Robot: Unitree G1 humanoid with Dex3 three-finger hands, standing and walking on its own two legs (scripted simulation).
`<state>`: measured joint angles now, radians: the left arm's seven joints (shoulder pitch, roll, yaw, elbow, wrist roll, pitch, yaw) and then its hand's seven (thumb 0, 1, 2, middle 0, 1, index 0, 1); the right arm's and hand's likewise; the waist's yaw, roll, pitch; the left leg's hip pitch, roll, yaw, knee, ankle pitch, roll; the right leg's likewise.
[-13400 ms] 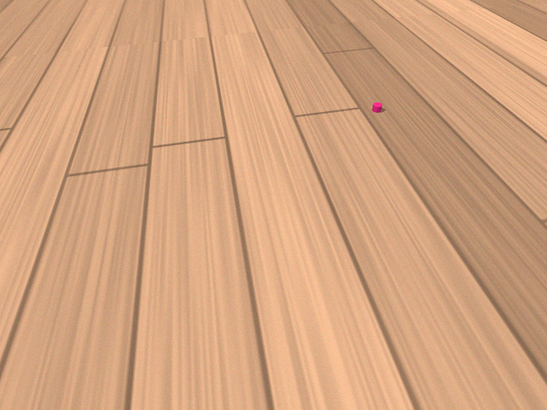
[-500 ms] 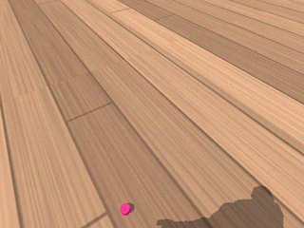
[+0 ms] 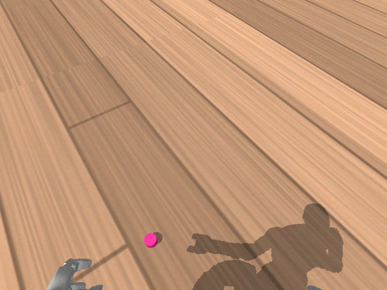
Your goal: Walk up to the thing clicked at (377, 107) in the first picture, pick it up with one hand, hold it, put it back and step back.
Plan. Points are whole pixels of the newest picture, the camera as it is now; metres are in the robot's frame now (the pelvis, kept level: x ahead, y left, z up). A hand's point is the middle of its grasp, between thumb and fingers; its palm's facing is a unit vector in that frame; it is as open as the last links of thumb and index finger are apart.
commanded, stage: rise first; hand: left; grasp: from above
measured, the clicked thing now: (150, 240) +0.43 +0.21 -0.74
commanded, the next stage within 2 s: none
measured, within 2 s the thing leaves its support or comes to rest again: neither
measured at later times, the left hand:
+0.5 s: hand out of the picture +0.12 +0.27 -0.22, palm faces -0.19 -0.86 -0.47, open 14.1 cm
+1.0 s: hand (109, 270) +0.25 +0.30 -0.43, palm faces -0.45 -0.38 -0.80, open 14.0 cm
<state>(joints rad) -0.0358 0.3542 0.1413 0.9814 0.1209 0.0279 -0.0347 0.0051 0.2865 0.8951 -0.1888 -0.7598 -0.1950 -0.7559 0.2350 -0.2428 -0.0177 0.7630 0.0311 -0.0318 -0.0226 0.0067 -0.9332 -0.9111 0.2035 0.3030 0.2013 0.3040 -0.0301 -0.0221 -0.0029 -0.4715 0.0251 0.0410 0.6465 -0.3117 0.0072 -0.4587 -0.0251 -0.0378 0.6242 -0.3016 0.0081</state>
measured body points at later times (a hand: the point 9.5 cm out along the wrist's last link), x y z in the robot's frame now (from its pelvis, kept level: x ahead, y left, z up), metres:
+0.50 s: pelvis -0.01 +0.00 -0.08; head +0.10 +0.02 +0.36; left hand +0.13 +0.31 -0.19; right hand +0.17 -0.24 -0.17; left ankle +0.00 +0.11 -0.72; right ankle +0.00 -0.13 -0.72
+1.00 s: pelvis -0.08 -0.01 -0.29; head +0.13 +0.00 +0.11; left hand +0.27 +0.32 -0.39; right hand +0.09 -0.28 -0.43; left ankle +0.00 +0.11 -0.72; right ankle +0.00 -0.13 -0.72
